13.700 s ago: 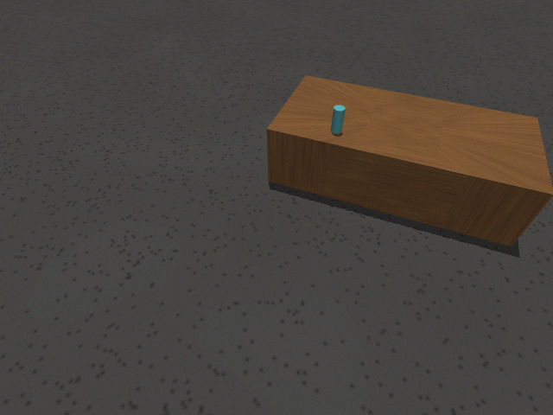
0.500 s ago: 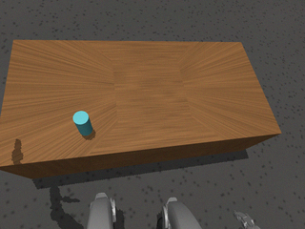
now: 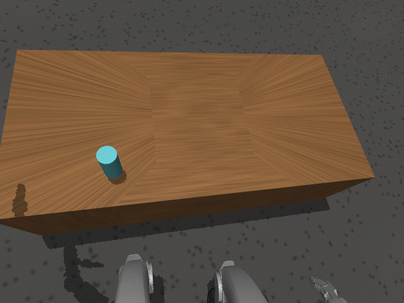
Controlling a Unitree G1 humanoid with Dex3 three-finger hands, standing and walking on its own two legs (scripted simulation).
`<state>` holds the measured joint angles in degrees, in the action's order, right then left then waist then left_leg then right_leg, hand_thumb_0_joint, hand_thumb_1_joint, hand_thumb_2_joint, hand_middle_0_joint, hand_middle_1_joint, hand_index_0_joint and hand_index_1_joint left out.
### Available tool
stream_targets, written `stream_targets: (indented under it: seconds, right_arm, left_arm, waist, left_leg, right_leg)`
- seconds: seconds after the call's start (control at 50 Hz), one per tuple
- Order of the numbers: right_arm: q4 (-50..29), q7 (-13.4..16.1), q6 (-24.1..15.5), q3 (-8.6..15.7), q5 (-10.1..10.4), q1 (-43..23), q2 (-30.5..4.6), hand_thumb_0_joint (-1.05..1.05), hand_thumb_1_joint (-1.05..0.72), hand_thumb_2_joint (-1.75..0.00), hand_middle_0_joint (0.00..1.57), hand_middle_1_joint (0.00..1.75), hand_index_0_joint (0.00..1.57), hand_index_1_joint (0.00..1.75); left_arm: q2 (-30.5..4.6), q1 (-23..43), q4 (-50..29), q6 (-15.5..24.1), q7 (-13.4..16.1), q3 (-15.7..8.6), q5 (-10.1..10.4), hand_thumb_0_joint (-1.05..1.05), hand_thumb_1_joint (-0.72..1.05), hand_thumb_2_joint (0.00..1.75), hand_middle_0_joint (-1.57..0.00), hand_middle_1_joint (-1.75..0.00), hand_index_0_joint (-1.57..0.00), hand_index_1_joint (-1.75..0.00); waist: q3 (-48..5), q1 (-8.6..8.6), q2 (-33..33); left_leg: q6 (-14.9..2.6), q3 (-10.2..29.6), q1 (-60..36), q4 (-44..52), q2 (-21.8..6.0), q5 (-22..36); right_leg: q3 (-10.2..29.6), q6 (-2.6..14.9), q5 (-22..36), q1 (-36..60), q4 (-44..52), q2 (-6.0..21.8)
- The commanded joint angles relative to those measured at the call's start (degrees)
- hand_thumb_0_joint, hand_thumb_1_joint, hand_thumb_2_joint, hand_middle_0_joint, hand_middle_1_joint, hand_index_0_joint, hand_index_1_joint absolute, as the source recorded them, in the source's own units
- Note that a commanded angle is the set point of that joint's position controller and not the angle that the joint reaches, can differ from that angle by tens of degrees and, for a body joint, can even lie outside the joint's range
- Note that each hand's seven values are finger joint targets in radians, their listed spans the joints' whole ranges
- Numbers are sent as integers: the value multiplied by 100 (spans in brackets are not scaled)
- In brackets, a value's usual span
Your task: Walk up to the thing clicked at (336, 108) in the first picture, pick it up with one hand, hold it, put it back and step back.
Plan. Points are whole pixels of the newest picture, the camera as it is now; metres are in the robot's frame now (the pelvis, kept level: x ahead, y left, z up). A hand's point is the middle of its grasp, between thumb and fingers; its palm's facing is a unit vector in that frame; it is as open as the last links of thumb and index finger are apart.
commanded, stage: go down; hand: left
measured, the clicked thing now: (110, 163) +0.49 +0.20 -0.26
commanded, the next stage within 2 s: approach in 0.68 s
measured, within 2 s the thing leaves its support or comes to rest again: neither
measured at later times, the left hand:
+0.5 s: hand out of the picture +0.41 +0.40 +0.06, palm faces +0.19 -0.98 +0.00, open 16.8 cm
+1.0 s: hand out of the picture +0.41 +0.40 +0.03, palm faces +0.17 -0.98 +0.01, open 17.4 cm
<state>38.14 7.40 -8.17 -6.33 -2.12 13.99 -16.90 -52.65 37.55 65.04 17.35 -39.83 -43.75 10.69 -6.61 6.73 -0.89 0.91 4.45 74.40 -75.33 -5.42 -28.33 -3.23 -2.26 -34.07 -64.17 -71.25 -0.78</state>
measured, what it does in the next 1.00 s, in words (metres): stands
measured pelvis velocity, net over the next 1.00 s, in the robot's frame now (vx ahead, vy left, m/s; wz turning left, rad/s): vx -0.01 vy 0.00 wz -0.01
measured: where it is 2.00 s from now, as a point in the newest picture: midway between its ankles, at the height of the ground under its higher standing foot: outside the picture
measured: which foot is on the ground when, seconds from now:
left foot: down 0.00-1.00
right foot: down 0.00-1.00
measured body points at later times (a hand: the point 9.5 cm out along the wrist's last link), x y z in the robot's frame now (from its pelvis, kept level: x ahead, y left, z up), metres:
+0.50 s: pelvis +0.00 +0.00 -0.01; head +0.16 +0.06 +0.41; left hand +0.39 +0.45 +0.06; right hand +0.10 -0.27 -0.10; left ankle +0.05 +0.12 -0.61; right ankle +0.00 -0.15 -0.61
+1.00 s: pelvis -0.01 +0.00 -0.02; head +0.17 +0.07 +0.39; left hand +0.40 +0.45 +0.03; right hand +0.10 -0.27 -0.11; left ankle +0.05 +0.12 -0.61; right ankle +0.00 -0.15 -0.61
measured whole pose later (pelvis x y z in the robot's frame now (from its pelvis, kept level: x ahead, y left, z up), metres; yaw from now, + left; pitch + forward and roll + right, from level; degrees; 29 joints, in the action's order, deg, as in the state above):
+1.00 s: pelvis -0.01 +0.00 -0.02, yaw -1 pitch +29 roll -7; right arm 37.7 7.0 -9.0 -6.5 -2.3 13.2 -17.3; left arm -52.8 40.9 67.6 19.3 -39.7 -42.1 11.9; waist -7.2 7.2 -1.1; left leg 0.7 5.1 80.5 -80.1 -5.1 -29.1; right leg -3.3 -2.3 -35.3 -70.1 -76.2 -0.8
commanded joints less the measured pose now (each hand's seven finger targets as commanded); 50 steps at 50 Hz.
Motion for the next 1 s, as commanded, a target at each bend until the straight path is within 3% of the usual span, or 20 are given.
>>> stream_targets:
  seconds: [0.0,0.06,0.1,0.22,0.24,0.3,0.34,0.44,0.56,0.64,0.68,0.76,0.78,0.8,0.88,0.98]
  right_arm:
    - [-269,107,-169,457,57,676,-1160,0,-91,-90,20,30,20,30]
    - [-228,105,-199,477,57,710,-1199,0,-90,-90,20,30,20,30]
    - [-185,102,-212,495,48,735,-1218,0,-90,-90,20,30,20,30]
    - [-105,96,-196,474,-35,809,-1239,0,-91,-90,20,30,20,30]
    - [-102,104,-182,462,-36,780,-1228,0,-91,-90,20,30,20,30]
    - [-124,115,-148,425,-59,774,-1202,0,-92,-90,20,30,20,30]
    - [-126,119,-128,419,-54,774,-1171,0,-92,-90,20,30,20,30]
    - [-227,81,-75,416,12,663,-1125,0,-91,-90,20,30,20,30]
    - [-318,53,-142,444,87,568,-1124,0,-90,-90,20,30,20,30]
    - [-246,61,-194,473,66,636,-1194,0,-91,-90,20,30,20,30]
    - [-221,70,-199,497,54,667,-1234,0,-91,-90,20,30,20,30]
    - [-176,95,-191,473,2,731,-1268,0,-91,-90,20,30,20,30]
    - [-183,113,-178,465,-11,742,-1265,0,-86,-89,20,30,20,30]
    - [-146,123,-174,444,-10,753,-1246,0,-87,-89,20,30,20,30]
    - [-201,105,-162,404,-6,648,-1176,0,-87,-89,20,30,20,30]
    - [-288,-21,-202,379,36,619,-1142,0,-87,-89,20,30,20,30]
  left_arm:
    - [-1929,1098,-898,370,-114,-209,336,0,-40,5,-4,-4,-4,-4]
    - [-1862,1275,-1003,514,-193,-193,429,0,-40,5,-4,-4,-3,-4]
    - [-1994,1465,-1178,615,-227,-264,454,0,-38,6,-3,-3,-3,-3]
    - [-2448,1877,-1588,689,-219,-459,363,0,-35,8,-4,-4,-2,-4]
    - [-2571,1904,-1604,674,-194,-529,347,0,-34,7,-3,-4,-2,-4]
    - [-2595,1840,-1670,573,-148,-543,319,0,-34,7,-4,-4,-3,-5]
    - [-2548,1590,-1437,451,-109,-578,270,0,-34,7,-4,-5,-3,-5]
    - [-2139,1064,-982,249,-15,-396,259,0,-36,6,-4,-5,-4,-5]
    - [-1932,1273,-1020,457,-15,-299,429,0,-37,4,-4,-5,-4,-4]
    - [-2026,1527,-1089,605,-98,-315,423,0,-40,4,-4,-5,-4,-4]
    - [-2229,1721,-1234,656,-123,-351,375,0,-38,5,-4,-5,-4,-4]
    - [-2635,2170,-1765,690,-139,-418,323,0,-34,6,-4,-5,-4,-4]
    - [-2667,2158,-1757,660,-119,-455,308,0,-42,0,-5,-3,-6,-2]
    - [-2649,2082,-1594,602,-103,-468,286,0,-48,0,-4,-5,-5,-3]
    - [-1949,1524,-717,380,-49,-65,213,0,-54,0,-5,-6,-6,-5]
    - [-1295,1177,-246,550,53,110,401,0,-61,0,-4,-6,-6,-4]
  waist:
    - [-2440,-173,1200]
    - [-2606,-127,1137]
    - [-2799,-129,1259]
    - [-3460,-244,1816]
    - [-3462,-314,1876]
    - [-3710,-328,1891]
    - [-3483,-366,1886]
    - [-2721,-319,1333]
    - [-2297,-177,1003]
    - [-2609,-119,1229]
    - [-2856,-127,1287]
    - [-3411,-234,2062]
    - [-3494,-237,1964]
    - [-3425,-220,2074]
    - [-2506,-161,1644]
    - [-2142,-70,1028]
  left_leg:
    - [-158,139,-3225,725,212,1957]
    - [-172,151,-3280,624,207,2043]
    - [-161,163,-3401,573,211,2094]
    - [-98,196,-3952,526,223,2490]
    - [-101,155,-3885,537,248,2318]
    - [-141,84,-4058,450,254,2793]
    - [-135,101,-3912,495,264,2677]
    - [-188,100,-3310,611,240,2260]
    - [-206,42,-2685,684,241,1320]
    - [-168,154,-2944,645,219,1237]
    - [-166,173,-3095,633,223,1274]
    - [-80,187,-3783,627,212,1610]
    - [-99,126,-3818,592,229,1678]
    - [-76,162,-3838,614,226,1677]
    - [-116,145,-3074,550,214,1368]
    - [-173,191,-2139,44,203,1463]
  right_leg:
    - [-87,333,1556,-61,765,-157]
    - [-49,317,1612,-147,695,-140]
    - [-35,318,1612,-199,643,-130]
    - [-67,351,1705,-266,492,-104]
    - [-30,352,1624,-205,510,-108]
    - [7,308,2023,39,579,-113]
    - [-15,322,1931,7,587,-118]
    - [-51,317,1764,29,709,-141]
    - [39,308,1284,11,739,-124]
    - [-14,337,1128,-258,574,-109]
    - [-16,352,1120,-272,563,-115]
    - [-26,386,1133,-417,464,-108]
    - [-15,368,1225,-315,511,-120]
    - [-56,383,1176,-391,475,-124]
    - [-49,390,1008,-735,469,-143]
    - [-122,377,1168,-1025,28,-134]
